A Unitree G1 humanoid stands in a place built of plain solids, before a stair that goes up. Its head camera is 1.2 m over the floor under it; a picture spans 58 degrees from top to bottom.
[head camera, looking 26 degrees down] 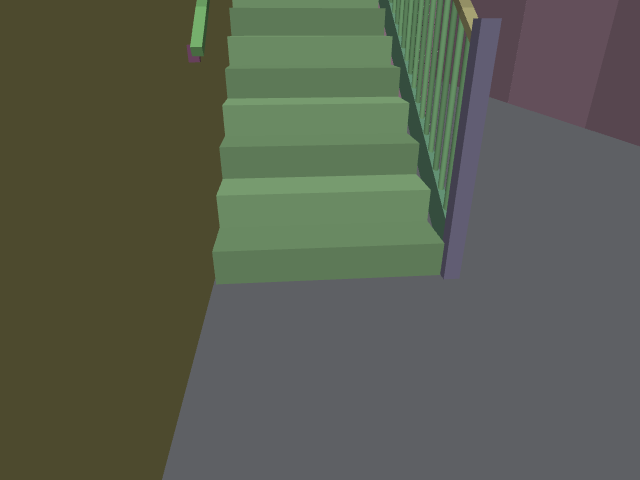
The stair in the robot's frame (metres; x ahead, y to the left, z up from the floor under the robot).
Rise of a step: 0.19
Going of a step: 0.30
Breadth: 1.20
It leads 5 degrees to the left of straight ahead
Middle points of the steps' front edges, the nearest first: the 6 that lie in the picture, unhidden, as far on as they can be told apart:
1.98 -0.05 0.19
2.28 -0.03 0.38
2.57 -0.01 0.58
2.86 0.02 0.77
3.16 0.04 0.96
3.45 0.06 1.15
